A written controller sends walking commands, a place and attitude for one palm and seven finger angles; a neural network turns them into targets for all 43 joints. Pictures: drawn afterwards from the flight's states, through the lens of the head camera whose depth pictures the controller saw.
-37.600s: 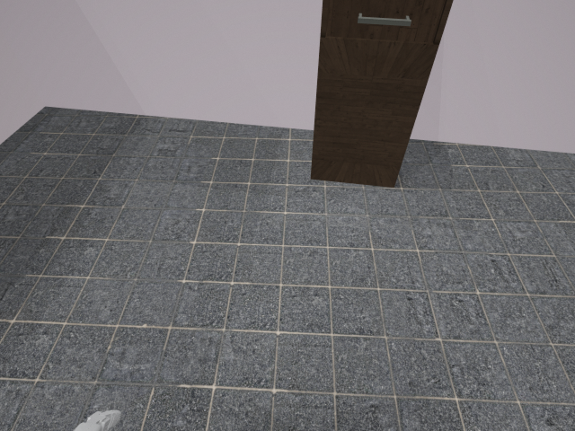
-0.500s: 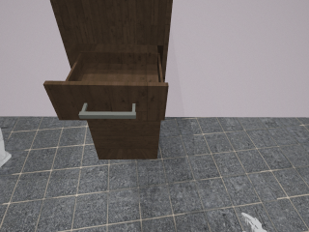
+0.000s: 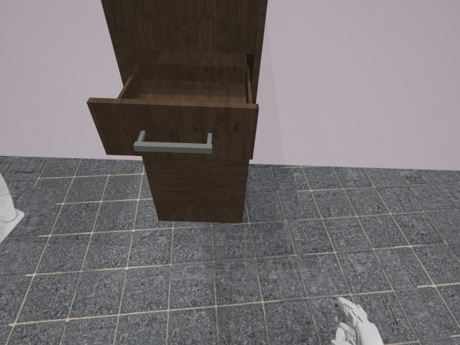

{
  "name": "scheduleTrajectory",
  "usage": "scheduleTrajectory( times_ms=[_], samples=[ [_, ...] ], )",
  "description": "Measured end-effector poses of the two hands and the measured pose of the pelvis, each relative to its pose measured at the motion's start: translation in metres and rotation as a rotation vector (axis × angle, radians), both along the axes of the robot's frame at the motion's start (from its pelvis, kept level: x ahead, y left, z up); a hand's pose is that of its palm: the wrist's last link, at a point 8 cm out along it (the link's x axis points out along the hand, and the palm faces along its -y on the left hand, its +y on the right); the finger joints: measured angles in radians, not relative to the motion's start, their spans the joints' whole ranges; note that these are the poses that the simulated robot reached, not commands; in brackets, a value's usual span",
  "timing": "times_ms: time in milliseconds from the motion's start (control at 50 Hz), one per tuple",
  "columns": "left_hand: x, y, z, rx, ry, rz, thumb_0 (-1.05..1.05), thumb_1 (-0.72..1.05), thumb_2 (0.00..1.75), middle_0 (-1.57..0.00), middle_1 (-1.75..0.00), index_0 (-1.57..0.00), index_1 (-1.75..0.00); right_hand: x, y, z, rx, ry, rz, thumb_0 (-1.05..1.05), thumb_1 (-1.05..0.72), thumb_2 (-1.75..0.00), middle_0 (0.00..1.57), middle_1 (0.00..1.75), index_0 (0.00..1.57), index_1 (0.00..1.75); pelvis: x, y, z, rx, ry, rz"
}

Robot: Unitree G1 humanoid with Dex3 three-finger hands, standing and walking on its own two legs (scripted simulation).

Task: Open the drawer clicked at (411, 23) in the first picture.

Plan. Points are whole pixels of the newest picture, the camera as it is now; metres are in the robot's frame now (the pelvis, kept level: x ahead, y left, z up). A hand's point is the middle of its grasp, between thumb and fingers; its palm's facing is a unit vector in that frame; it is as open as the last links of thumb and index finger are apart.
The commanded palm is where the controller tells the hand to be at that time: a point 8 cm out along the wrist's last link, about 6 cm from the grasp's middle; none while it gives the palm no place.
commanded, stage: stop stepping back and stand still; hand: left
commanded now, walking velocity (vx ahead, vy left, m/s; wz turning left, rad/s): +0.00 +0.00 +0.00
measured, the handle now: (174, 141) +0.55 +0.15 +0.05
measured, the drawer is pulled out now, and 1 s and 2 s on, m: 0.29 0.29 0.29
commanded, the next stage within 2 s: let the arm hang, fingers relaxed in 0.02 s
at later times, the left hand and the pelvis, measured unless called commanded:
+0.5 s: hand out of the picture +0.02 +0.19 -0.16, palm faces +0.09 -0.98 -0.20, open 6.9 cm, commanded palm none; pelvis +0.00 +0.00 +0.01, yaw +3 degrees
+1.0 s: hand out of the picture -0.01 +0.18 -0.16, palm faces +0.04 -0.98 -0.19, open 7.4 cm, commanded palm none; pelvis -0.01 +0.01 +0.02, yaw +1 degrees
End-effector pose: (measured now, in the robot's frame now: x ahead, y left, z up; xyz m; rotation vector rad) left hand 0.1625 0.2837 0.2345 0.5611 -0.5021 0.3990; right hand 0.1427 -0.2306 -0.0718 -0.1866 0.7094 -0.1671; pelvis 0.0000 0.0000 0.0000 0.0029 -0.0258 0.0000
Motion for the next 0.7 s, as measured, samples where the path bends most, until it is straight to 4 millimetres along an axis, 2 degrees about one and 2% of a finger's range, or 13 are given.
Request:
scheduleTrajectory(
  times_ms=[120,140,160,180,220,260,320,380,400,460,560,620,700],
  samples=[
    [0.003,-0.026,-0.009,0.036,0.105,-0.064,0.02,0.89,0.90,-0.21,-0.30,-0.21,-0.30,-0.003,-0.002,-0.008,0.033,0.028,0.021,0.01,-0.90,-0.90,0.20,0.30,0.21,0.30,0.004,-0.009,-0.001,-0.007,0.008,0.000],
    [0.006,-0.028,-0.016,0.048,0.137,-0.084,0.02,0.89,0.90,-0.21,-0.30,-0.21,-0.30,-0.003,-0.004,-0.012,0.035,0.045,0.036,0.01,-0.90,-0.90,0.20,0.30,0.21,0.30,0.005,-0.009,-0.001,-0.013,0.017,0.014],
    [0.013,-0.026,-0.034,0.033,0.211,-0.089,0.01,0.89,0.90,-0.21,-0.30,-0.20,-0.30,-0.003,-0.006,-0.018,0.036,0.074,0.051,0.01,-0.90,-0.90,0.20,0.30,0.21,0.30,0.005,-0.008,-0.001,-0.014,0.026,0.030],
    [0.021,-0.022,-0.059,-0.014,0.314,-0.075,0.01,0.89,0.90,-0.21,-0.30,-0.20,-0.30,-0.004,-0.009,-0.026,0.038,0.109,0.059,0.01,-0.90,-0.90,0.20,0.30,0.21,0.30,0.006,-0.006,-0.002,-0.013,0.034,0.044],
    [0.031,-0.012,-0.125,-0.154,0.560,-0.014,0.00,0.89,0.90,-0.20,-0.30,-0.20,-0.30,-0.007,-0.012,-0.042,0.044,0.175,0.061,0.01,-0.90,-0.90,0.20,0.30,0.20,0.30,0.008,-0.001,-0.005,-0.008,0.040,0.064],
    [0.025,-0.008,-0.199,-0.302,0.816,0.051,0.00,0.90,0.90,-0.20,-0.30,-0.20,-0.30,-0.014,-0.013,-0.057,0.044,0.226,0.058,0.01,-0.90,-0.90,0.20,0.30,0.20,0.30,0.010,0.002,-0.011,-0.009,0.038,0.075],
    [-0.015,-0.027,-0.292,-0.480,1.197,0.108,0.01,0.90,0.90,-0.20,-0.29,-0.19,-0.30,-0.032,-0.010,-0.063,0.039,0.315,0.039,0.01,-0.90,-0.90,0.20,0.30,0.20,0.30,0.011,0.003,-0.011,0.006,0.018,0.056],
    [-0.073,-0.058,-0.348,-0.611,1.501,0.107,0.01,0.91,0.90,-0.20,-0.29,-0.19,-0.30,-0.055,-0.005,-0.058,0.032,0.398,0.014,0.01,-0.91,-0.90,0.20,0.30,0.20,0.30,0.010,0.001,-0.005,0.013,0.005,0.046],
    [-0.090,-0.064,-0.358,-0.660,1.556,0.128,0.01,0.92,0.90,-0.20,-0.29,-0.20,-0.30,-0.064,-0.004,-0.056,0.028,0.430,0.010,0.01,-0.91,-0.90,0.20,0.30,0.20,0.30,0.009,0.001,-0.003,0.010,0.005,0.046],
    [-0.126,-0.054,-0.366,-0.710,1.627,0.221,-0.02,1.00,0.90,-0.21,-0.30,-0.20,-0.30,-0.089,0.001,-0.052,0.016,0.540,0.018,0.01,-0.91,-0.90,0.20,0.30,0.20,0.30,0.006,-0.002,0.004,-0.002,0.006,0.053],
    [-0.177,-0.041,-0.363,-0.720,1.760,0.316,-0.02,0.98,0.90,-0.21,-0.30,-0.20,-0.30,-0.118,0.007,-0.053,0.022,0.650,-0.001,0.01,-0.91,-0.90,0.20,0.30,0.20,0.30,0.003,0.002,0.012,-0.015,0.005,0.053],
    [-0.197,-0.037,-0.358,-0.716,1.812,0.355,-0.01,0.96,0.90,-0.20,-0.30,-0.20,-0.30,-0.128,0.012,-0.056,0.041,0.670,-0.016,0.01,-0.91,-0.90,0.20,0.30,0.20,0.30,0.002,0.006,0.014,-0.016,-0.002,0.048],
    [-0.208,-0.035,-0.353,-0.705,1.846,0.375,0.00,0.93,0.90,-0.20,-0.30,-0.20,-0.30,-0.135,0.021,-0.061,0.071,0.677,-0.024,0.01,-0.91,-0.90,0.20,0.30,0.20,0.30,0.000,0.011,0.016,-0.012,-0.009,0.039]
  ],
)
